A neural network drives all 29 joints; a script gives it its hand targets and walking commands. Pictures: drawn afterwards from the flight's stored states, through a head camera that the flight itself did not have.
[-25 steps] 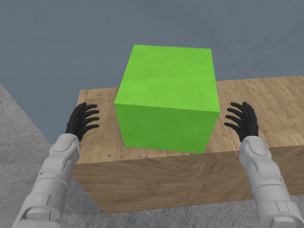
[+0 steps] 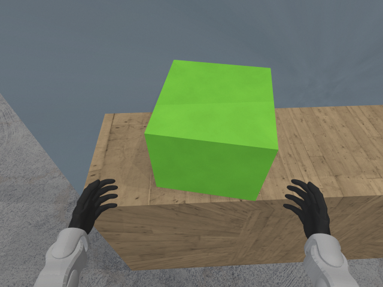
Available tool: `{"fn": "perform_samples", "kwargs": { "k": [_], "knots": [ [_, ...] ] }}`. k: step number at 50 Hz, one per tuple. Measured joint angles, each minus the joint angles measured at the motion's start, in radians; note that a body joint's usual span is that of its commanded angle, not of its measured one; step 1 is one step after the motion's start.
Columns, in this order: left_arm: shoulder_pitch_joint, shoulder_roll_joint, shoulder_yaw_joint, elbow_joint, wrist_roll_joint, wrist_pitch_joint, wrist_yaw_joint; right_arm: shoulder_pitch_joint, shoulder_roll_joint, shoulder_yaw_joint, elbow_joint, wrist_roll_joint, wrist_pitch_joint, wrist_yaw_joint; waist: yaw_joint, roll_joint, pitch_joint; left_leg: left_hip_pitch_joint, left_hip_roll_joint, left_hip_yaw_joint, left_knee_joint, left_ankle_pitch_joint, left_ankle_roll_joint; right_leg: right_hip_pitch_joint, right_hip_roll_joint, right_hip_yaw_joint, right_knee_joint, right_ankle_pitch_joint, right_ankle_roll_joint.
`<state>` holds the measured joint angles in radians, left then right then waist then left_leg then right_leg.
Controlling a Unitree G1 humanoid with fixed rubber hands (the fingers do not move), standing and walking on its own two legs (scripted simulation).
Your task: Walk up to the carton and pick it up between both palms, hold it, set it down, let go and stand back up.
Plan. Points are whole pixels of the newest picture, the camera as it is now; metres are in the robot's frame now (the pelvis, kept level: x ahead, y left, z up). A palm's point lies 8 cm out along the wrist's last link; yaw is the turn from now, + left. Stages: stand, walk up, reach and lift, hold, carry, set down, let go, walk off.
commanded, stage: set down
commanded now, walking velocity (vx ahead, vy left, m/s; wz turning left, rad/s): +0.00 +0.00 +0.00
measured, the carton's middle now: (213, 127) +0.50 -0.01 +0.02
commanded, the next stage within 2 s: let go in 1.30 s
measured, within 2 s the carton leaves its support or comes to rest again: neither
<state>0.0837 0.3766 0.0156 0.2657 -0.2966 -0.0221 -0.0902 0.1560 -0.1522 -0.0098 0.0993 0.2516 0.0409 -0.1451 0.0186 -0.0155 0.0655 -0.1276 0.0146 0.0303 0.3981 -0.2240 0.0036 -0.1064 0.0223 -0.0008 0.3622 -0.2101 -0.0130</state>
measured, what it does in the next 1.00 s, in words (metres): stands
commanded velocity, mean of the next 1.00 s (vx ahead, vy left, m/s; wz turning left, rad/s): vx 0.00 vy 0.00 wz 0.00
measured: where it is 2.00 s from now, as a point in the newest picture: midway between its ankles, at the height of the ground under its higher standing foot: outside the picture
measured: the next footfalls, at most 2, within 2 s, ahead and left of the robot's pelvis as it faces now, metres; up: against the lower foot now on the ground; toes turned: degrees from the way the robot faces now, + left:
none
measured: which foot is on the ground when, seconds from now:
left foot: down 0.00-1.00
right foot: down 0.00-1.00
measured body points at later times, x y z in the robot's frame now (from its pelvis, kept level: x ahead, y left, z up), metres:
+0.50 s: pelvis +0.00 +0.00 +0.00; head -0.02 +0.00 +0.45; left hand +0.19 +0.25 -0.04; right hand +0.21 -0.21 -0.04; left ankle +0.00 +0.11 -0.75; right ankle -0.01 -0.11 -0.75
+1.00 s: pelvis +0.01 -0.01 +0.00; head +0.01 +0.00 +0.45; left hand +0.16 +0.23 -0.10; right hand +0.17 -0.22 -0.09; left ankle +0.00 +0.11 -0.75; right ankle -0.01 -0.11 -0.75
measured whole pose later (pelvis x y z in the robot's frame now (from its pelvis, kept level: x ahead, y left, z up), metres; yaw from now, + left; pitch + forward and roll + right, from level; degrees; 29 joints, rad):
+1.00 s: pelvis +0.01 -0.01 +0.00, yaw +0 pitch -5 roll +0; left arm 0.22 0.20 0.00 0.55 -0.02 0.11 -0.01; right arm 0.19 -0.16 -0.01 0.69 -0.01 -0.15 -0.01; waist 0.02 0.00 0.09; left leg -0.07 0.02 0.03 0.41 -0.25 -0.01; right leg -0.06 0.03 0.00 0.39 -0.25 -0.02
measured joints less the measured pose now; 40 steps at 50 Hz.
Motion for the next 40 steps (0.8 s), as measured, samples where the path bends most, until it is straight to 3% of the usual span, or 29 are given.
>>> {"fn": "perform_samples", "kwargs": {
  "k": [3, 7, 12, 16, 29, 35, 40],
  "knots": [
    [0.046, -0.004, 0.000, 0.030, 0.021, -0.027, -0.010, 0.029, 0.000, 0.019, 0.059, -0.017, -0.042, 0.008, 0.005, 0.011, -0.002, 0.007, 0.001, -0.009, 0.004, -0.003, -0.001, 0.018, 0.002, -0.008, -0.013, 0.003, -0.001],
    [0.107, 0.004, -0.036, 0.048, -0.011, -0.055, -0.001, 0.069, 0.020, -0.002, 0.102, -0.046, -0.075, 0.008, 0.011, 0.021, -0.015, -0.007, -0.003, -0.020, 0.022, -0.011, 0.000, 0.009, -0.002, -0.017, 0.003, -0.007, 0.001],
    [0.116, 0.020, -0.073, 0.088, -0.027, -0.074, 0.012, 0.055, 0.027, -0.018, 0.144, -0.076, -0.054, 0.018, 0.017, 0.023, -0.014, -0.004, -0.008, -0.021, 0.031, -0.013, 0.002, 0.006, -0.007, -0.017, 0.027, -0.018, 0.002],
    [0.090, 0.003, -0.075, 0.147, 0.005, -0.038, 0.017, 0.016, 0.011, -0.012, 0.222, -0.096, -0.030, 0.037, 0.013, 0.028, -0.014, 0.006, -0.009, -0.019, 0.029, -0.011, 0.003, 0.015, -0.008, -0.015, 0.025, -0.016, 0.003],
    [0.077, -0.087, -0.053, 0.235, 0.113, 0.019, 0.042, 0.034, 0.003, 0.003, 0.372, -0.169, -0.081, 0.086, -0.001, 0.020, -0.017, 0.038, -0.007, -0.005, 0.013, -0.012, 0.000, 0.031, -0.006, 0.000, 0.032, -0.023, 0.001],
    [0.095, -0.113, -0.042, 0.206, 0.150, 0.035, 0.064, 0.054, 0.009, 0.010, 0.376, -0.182, -0.118, 0.096, -0.001, 0.012, -0.010, 0.038, -0.003, -0.003, 0.017, -0.018, -0.003, 0.031, -0.002, 0.000, 0.036, -0.029, -0.002],
    [0.108, -0.138, -0.028, 0.213, 0.211, 0.080, 0.071, 0.043, 0.005, 0.010, 0.447, -0.208, -0.141, 0.112, -0.004, 0.016, 0.003, 0.056, -0.002, -0.005, 0.008, -0.018, -0.005, 0.051, -0.002, -0.002, 0.024, -0.029, -0.003]
  ]
}}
